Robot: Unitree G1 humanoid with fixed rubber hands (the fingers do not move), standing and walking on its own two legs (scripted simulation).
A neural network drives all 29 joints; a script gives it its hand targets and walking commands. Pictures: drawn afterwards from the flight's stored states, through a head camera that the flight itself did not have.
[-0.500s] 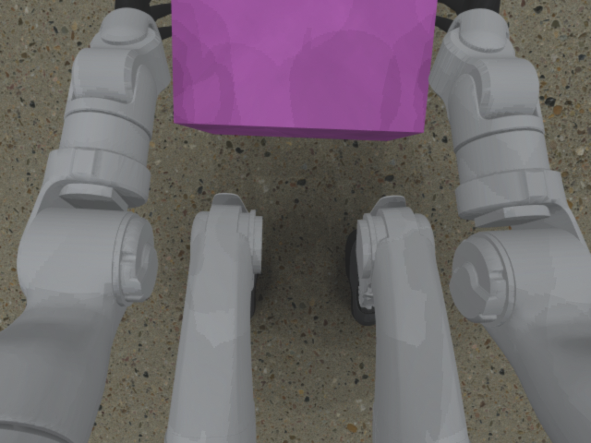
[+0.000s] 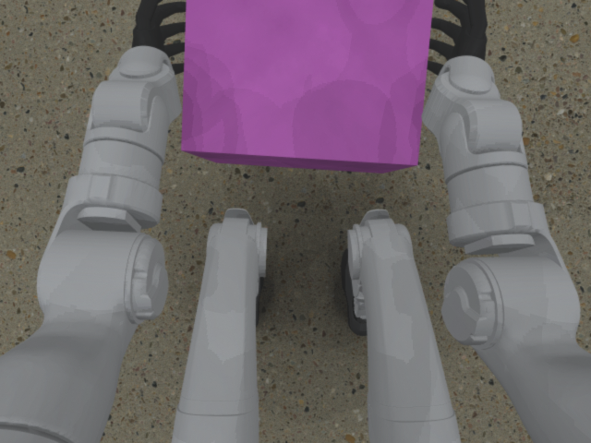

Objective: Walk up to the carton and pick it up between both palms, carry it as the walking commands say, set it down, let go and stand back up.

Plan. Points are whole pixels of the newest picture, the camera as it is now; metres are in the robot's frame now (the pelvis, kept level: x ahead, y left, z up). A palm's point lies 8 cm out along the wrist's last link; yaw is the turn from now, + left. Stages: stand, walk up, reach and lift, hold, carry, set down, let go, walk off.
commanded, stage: reach and lift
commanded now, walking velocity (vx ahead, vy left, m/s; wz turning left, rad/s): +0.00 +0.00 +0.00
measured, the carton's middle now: (306, 47) +0.57 +0.02 -0.13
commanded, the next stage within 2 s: none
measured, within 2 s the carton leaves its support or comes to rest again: neither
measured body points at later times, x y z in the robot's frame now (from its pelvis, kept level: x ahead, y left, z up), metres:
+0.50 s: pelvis +0.01 +0.00 +0.06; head +0.27 +0.00 +0.42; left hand +0.52 +0.19 +0.01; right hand +0.51 -0.15 +0.01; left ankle +0.16 +0.15 -0.47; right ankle +0.16 -0.11 -0.47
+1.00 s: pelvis +0.00 +0.00 +0.12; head +0.23 +0.00 +0.50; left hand +0.50 +0.18 +0.09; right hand +0.49 -0.16 +0.09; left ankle +0.16 +0.15 -0.47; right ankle +0.16 -0.11 -0.47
